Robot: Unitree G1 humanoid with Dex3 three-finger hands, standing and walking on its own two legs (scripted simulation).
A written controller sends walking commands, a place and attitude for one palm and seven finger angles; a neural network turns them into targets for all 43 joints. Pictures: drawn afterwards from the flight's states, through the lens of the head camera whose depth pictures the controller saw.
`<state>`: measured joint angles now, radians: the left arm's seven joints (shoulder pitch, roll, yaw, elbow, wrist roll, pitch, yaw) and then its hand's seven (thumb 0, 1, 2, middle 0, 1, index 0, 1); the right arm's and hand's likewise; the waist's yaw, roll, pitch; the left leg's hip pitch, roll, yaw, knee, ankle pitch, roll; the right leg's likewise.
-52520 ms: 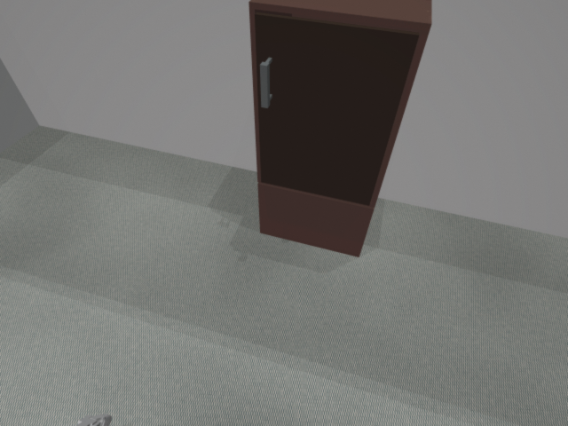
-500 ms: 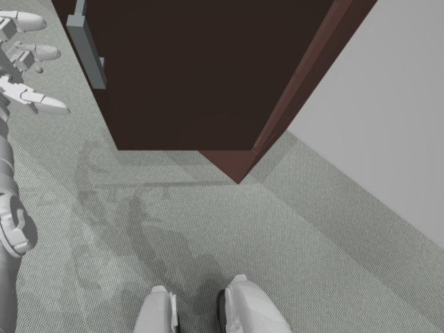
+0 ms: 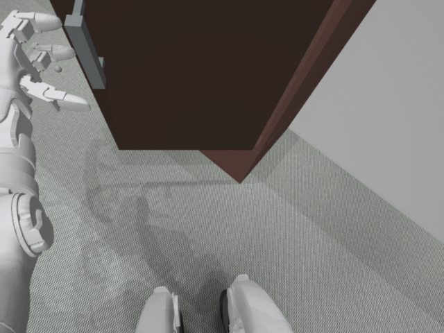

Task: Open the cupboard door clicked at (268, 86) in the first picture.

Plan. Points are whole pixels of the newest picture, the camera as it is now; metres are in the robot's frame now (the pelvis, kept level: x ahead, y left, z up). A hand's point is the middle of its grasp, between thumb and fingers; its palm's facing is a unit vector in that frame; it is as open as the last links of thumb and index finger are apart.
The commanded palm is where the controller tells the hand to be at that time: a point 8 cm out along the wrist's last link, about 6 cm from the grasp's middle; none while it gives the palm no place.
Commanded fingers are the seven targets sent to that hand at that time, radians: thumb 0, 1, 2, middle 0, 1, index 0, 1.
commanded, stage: slide the fingers in behind the handle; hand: left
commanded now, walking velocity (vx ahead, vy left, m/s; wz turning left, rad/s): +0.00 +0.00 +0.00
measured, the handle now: (90, 47) +0.58 +0.17 +0.08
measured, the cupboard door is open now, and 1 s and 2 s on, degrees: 43 42 42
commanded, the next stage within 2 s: move the hooked fingers beside the handle in 0.90 s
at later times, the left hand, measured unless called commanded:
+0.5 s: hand (69, 76) +0.52 +0.20 +0.08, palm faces +0.03 -1.00 +0.00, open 15.1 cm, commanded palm +0.51 +0.19 +0.07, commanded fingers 0.00 -0.50 0.30 -0.30 -1.20 -0.30 -1.20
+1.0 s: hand (73, 74) +0.52 +0.19 +0.08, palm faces +0.03 -1.00 +0.00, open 15.4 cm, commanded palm +0.51 +0.19 +0.07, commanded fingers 0.00 -0.50 0.30 -0.30 -1.20 -0.30 -1.20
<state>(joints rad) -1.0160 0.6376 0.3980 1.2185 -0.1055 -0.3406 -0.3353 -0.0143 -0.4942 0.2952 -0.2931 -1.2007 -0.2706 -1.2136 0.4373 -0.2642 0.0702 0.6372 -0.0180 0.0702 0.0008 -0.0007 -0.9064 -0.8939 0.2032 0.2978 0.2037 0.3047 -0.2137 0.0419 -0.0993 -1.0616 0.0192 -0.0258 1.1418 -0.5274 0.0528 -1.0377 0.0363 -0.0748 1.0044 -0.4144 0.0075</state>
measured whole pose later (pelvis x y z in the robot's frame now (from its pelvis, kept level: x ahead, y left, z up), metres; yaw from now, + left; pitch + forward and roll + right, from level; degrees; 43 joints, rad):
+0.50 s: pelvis +0.00 -0.01 +0.00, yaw +3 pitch +25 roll -5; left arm -1.00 0.51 0.26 1.20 -0.15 -0.38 -0.21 -0.01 -0.49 0.30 -0.30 -1.20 -0.07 -1.15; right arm 0.38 -0.26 0.03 0.67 -0.03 0.05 0.02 0.00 -0.91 -0.89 0.20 0.30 0.20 0.30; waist -0.17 0.04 -0.11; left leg -1.03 0.00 -0.06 1.13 -0.52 0.04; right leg -0.99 0.02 -0.11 1.00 -0.43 0.00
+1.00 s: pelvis +0.00 -0.01 +0.00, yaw +3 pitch +25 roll -5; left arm -1.03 0.52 0.26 1.23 -0.15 -0.39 -0.21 -0.01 -0.49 0.30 -0.30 -1.20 0.00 -1.11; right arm 0.39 -0.27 0.03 0.69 -0.03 0.04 0.02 0.00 -0.91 -0.89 0.20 0.30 0.20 0.30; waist -0.18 0.04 -0.11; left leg -1.04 -0.01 -0.06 1.14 -0.52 0.04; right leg -1.01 0.01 -0.11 1.02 -0.43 -0.01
